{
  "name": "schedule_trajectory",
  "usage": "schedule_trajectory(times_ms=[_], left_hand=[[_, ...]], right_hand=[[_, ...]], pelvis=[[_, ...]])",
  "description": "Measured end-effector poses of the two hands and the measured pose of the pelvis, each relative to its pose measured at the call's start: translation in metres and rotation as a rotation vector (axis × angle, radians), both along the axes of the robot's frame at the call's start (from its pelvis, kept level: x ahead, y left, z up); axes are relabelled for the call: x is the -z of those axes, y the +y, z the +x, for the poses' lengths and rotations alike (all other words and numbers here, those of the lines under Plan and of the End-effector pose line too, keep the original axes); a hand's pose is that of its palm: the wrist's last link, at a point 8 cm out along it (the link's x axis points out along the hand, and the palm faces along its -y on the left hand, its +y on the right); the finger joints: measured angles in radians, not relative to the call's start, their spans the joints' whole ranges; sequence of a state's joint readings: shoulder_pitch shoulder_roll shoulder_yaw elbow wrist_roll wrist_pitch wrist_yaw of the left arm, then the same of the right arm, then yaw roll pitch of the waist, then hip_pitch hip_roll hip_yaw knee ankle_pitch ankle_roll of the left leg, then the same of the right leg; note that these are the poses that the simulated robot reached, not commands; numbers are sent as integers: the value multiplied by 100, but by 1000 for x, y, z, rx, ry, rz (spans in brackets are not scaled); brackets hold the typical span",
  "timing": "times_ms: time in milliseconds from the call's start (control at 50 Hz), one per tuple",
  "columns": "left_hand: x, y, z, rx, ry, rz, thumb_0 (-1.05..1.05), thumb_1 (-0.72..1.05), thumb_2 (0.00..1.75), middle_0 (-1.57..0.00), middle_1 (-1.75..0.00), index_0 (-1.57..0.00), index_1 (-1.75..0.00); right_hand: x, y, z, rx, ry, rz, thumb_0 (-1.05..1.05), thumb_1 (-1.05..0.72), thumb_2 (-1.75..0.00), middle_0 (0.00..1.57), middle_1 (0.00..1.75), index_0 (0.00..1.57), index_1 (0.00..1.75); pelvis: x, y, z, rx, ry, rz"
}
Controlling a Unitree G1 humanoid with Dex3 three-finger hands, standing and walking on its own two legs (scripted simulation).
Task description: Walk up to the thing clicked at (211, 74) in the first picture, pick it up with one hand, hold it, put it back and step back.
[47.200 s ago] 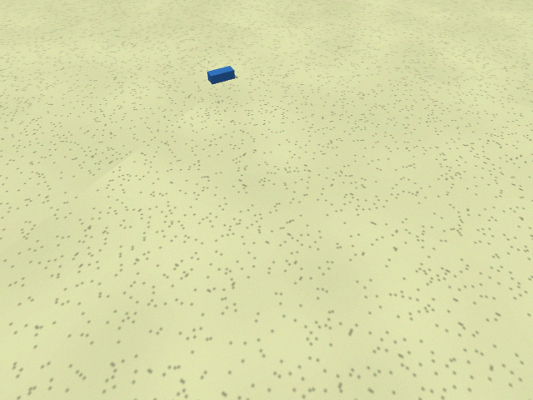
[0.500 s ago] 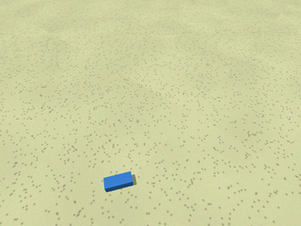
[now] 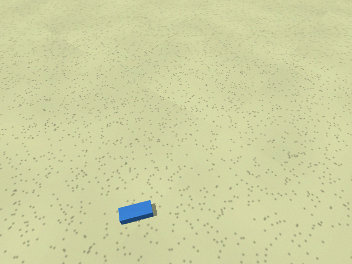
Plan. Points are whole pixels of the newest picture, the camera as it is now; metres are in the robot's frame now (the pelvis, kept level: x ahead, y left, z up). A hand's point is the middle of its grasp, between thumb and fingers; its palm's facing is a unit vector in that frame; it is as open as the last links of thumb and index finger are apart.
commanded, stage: stand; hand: left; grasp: from above
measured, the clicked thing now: (136, 212) +0.47 +0.24 -0.75
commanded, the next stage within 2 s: step back in 1.26 s
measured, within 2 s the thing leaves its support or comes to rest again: neither
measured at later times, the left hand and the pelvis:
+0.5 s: hand out of the picture +0.07 +0.25 -0.16, palm faces +0.03 -0.94 -0.34, open 7.4 cm; pelvis +0.00 +0.00 +0.00, yaw +0 degrees
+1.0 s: hand out of the picture +0.06 +0.25 -0.16, palm faces +0.02 -0.94 -0.34, open 7.4 cm; pelvis +0.00 +0.00 +0.00, yaw +0 degrees
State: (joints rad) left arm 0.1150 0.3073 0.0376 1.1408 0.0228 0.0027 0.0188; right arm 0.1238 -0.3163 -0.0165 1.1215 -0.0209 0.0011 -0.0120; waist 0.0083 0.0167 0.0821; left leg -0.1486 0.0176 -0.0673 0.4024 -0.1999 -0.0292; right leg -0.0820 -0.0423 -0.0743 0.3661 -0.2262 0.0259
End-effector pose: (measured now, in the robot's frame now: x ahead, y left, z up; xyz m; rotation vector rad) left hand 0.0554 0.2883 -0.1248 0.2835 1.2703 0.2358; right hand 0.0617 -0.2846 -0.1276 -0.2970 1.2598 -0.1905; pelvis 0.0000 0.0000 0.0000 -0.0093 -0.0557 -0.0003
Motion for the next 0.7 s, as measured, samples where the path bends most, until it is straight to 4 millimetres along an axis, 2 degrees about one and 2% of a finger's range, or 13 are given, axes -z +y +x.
schedule_trajectory(times_ms=[160,300,700], left_hand=[[-3,-1,13,1,-19,0,0,90,90,-20,-30,-21,-30],[-5,0,15,2,-33,4,0,90,90,-20,-30,-21,-30],[-3,1,-6,-4,6,-2,0,90,90,-20,-30,-21,-30]], right_hand=[[-1,-1,11,-8,-15,-4,0,-90,-90,20,30,20,30],[-2,-2,17,-14,-34,0,0,-90,-90,20,30,20,30],[-4,-7,7,-12,-11,-4,0,-90,-90,21,30,20,30]], pelvis=[[-1,-1,4,1,1,3],[-1,-1,5,-1,-3,2],[-2,-4,0,-6,0,0]])
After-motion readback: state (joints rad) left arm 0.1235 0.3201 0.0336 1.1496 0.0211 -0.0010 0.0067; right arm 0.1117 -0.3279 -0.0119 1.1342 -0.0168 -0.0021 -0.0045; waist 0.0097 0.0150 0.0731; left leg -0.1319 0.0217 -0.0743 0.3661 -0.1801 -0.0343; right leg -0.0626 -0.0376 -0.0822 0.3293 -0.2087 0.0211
